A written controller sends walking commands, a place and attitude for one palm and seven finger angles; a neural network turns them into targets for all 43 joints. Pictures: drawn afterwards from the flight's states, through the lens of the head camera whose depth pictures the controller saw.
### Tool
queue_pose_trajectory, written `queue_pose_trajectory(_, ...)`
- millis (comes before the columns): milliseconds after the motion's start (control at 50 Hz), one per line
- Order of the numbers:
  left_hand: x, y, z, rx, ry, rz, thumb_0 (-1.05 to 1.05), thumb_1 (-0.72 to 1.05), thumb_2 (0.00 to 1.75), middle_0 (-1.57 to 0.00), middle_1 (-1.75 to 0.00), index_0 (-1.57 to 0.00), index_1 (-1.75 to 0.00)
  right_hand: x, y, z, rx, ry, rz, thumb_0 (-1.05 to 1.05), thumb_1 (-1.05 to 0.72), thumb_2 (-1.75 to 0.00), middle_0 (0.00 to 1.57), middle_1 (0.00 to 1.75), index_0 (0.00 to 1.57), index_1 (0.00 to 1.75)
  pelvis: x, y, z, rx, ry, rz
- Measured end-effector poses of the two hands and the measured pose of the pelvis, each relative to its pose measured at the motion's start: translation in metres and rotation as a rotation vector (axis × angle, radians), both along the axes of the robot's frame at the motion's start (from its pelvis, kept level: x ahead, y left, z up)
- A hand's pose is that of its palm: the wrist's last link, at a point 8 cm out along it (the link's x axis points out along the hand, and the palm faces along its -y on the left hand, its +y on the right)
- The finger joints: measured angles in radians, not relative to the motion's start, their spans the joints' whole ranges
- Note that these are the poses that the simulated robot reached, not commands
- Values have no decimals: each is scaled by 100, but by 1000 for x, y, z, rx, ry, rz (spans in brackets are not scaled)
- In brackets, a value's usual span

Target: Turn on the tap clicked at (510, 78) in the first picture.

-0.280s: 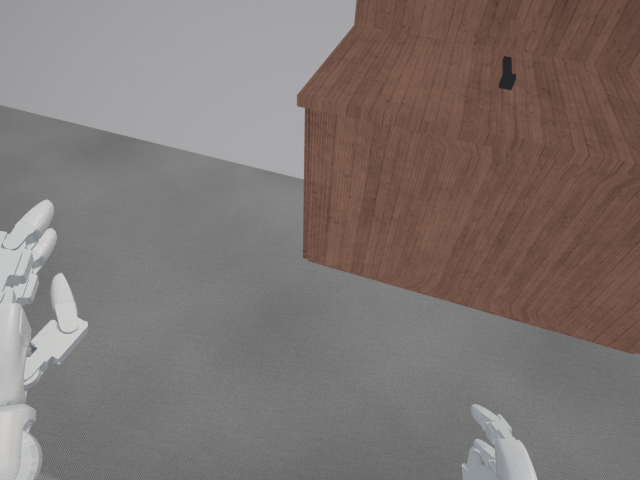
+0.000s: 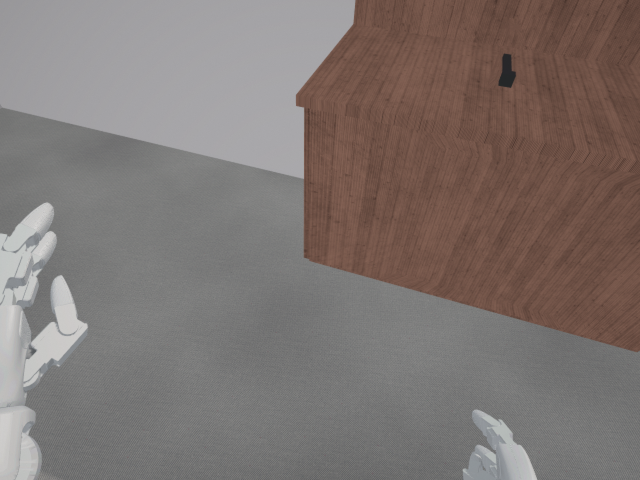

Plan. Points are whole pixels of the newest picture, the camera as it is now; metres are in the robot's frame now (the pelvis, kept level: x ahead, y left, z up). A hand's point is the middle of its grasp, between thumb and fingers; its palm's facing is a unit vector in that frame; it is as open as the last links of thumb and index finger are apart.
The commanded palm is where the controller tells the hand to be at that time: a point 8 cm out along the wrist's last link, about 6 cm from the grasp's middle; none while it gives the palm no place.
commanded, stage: look at it before walking up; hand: left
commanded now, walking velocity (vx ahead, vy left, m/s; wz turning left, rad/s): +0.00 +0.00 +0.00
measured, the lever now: (507, 78) +0.95 -0.37 +0.09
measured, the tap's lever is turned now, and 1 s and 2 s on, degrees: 0 0 0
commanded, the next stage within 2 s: walk to a spot facing it in 0.12 s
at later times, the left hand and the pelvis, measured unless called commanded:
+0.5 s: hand (104, 326) +0.22 +0.23 +0.15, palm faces +0.37 -0.86 -0.35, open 7.4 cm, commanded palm +0.17 +0.26 +0.18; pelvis -0.02 +0.00 -0.01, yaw -5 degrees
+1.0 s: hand (180, 316) +0.23 +0.16 +0.16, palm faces +0.13 -0.88 -0.45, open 7.4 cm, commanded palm +0.20 +0.20 +0.18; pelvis -0.05 -0.01 -0.01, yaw -19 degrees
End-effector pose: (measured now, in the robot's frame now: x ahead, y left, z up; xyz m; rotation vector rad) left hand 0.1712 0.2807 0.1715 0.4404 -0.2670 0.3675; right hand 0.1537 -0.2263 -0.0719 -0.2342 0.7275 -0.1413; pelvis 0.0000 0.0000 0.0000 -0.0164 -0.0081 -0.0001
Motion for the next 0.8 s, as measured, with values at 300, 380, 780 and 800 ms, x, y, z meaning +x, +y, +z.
queue_pose_trajectory(300, -4, 0, -1, -1, 4, 0, 1, 89, 90, -21, -31, -21, -31, -6, -6, 1, -5, -8, -16, 1, -91, -90, 20, 30, 21, 30, -4, -1, 0, 1, -3, -12)
queue_pose_trajectory(380, -3, -2, -2, -2, 0, -3, 1, 89, 90, -21, -31, -21, -31, -7, -7, 2, 1, -22, -27, 1, -91, -90, 20, 30, 21, 30, -8, -1, -2, 5, 0, -45)
queue_pose_trajectory(780, 17, -68, 4, 65, -13, -169, 1, 89, 90, -21, -31, -21, -31, -63, -51, -36, 61, 68, -151, 1, -91, -90, 20, 30, 21, 30, -32, -22, -20, 59, 24, -179)
queue_pose_trajectory(800, 19, -68, 4, 68, 4, -177, 1, 89, 90, -21, -31, -21, -31, -68, -53, -35, 59, 85, -160, 1, -91, -90, 20, 30, 21, 30, -34, -21, -17, 65, 31, -190)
